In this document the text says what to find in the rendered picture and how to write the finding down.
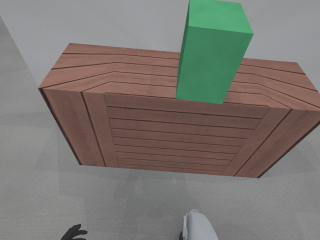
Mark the left robot hand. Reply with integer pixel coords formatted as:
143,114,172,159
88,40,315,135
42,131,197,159
61,224,88,240

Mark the pedestal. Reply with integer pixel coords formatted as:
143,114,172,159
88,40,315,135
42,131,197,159
38,43,320,179

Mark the robot right thigh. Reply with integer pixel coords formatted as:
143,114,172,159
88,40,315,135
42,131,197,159
182,212,219,240

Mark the carton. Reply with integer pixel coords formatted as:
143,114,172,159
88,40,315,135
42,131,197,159
175,0,254,105

